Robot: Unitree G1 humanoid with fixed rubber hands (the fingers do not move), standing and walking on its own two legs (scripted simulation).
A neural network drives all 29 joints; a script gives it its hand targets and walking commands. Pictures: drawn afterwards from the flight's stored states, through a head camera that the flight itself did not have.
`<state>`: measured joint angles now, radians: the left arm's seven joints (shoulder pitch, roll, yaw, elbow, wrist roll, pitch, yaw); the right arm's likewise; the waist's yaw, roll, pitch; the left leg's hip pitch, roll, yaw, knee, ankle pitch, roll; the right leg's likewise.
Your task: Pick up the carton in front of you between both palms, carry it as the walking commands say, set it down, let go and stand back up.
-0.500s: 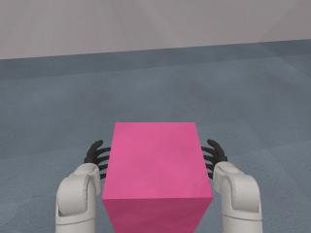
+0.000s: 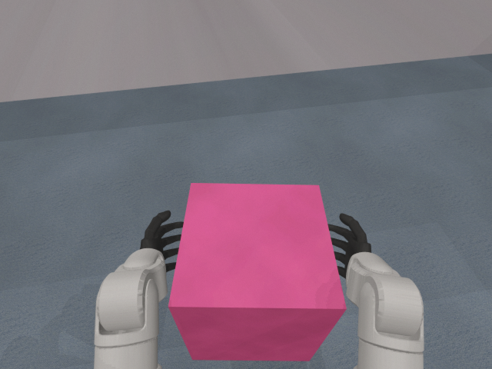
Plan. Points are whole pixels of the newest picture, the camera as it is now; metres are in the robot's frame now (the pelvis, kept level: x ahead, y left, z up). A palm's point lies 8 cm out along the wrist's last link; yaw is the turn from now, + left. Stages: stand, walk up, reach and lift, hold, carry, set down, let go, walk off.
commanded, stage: carry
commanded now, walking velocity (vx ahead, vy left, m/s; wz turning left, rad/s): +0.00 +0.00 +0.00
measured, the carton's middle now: (253, 276) +0.29 +0.00 -0.01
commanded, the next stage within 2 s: hold in 1.74 s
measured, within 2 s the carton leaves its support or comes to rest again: neither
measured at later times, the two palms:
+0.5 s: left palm (158, 184) +0.42 +0.16 +0.09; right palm (331, 184) +0.41 -0.14 +0.09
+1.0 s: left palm (157, 197) +0.40 +0.16 +0.08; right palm (329, 199) +0.39 -0.13 +0.08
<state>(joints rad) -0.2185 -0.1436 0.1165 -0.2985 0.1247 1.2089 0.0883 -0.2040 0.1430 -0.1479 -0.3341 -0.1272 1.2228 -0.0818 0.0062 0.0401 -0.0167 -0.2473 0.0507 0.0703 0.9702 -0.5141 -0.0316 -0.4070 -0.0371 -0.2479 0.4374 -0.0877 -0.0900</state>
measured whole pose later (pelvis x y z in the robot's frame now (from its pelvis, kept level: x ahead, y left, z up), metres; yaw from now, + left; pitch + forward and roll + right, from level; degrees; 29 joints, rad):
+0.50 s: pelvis +0.14 +0.02 +0.00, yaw -2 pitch +3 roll +0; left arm -0.20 -0.14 0.13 -0.26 0.14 1.23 0.08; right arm -0.20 0.14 -0.12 -0.25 -0.14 1.22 -0.08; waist 0.00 -0.01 -0.13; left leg -0.24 0.06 0.16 0.52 -0.33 -0.01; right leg -0.23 -0.06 -0.19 0.53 -0.34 0.00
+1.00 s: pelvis +0.13 +0.02 +0.00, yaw -2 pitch +2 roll +0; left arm -0.16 -0.13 0.11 -0.16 0.16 1.12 0.07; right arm -0.16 0.13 -0.11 -0.16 -0.16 1.12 -0.06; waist 0.00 0.00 -0.12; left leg -0.23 0.06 0.17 0.52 -0.32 0.00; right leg -0.22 -0.07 -0.19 0.52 -0.33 0.00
